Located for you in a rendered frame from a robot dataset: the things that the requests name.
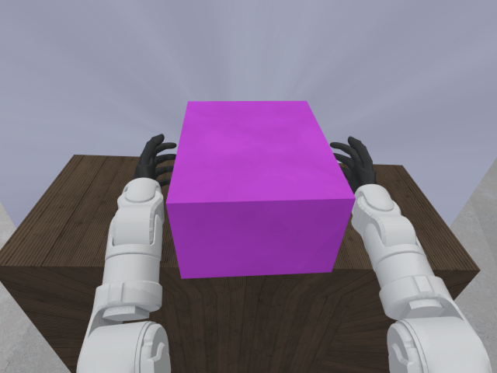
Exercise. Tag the right robot hand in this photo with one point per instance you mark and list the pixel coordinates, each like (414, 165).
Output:
(361, 165)

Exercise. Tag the right robot forearm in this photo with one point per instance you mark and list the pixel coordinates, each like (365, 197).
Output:
(409, 288)

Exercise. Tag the right robot upper arm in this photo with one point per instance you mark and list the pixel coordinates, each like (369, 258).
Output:
(435, 345)

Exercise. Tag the left robot upper arm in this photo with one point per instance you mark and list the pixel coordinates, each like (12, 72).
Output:
(137, 347)

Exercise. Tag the pedestal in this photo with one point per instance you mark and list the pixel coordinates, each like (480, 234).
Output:
(285, 323)

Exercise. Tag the left robot forearm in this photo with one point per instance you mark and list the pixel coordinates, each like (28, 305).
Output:
(131, 289)

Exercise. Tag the carton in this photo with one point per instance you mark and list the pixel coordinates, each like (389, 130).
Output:
(255, 190)

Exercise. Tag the left robot hand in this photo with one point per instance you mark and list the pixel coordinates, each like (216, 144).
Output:
(146, 167)

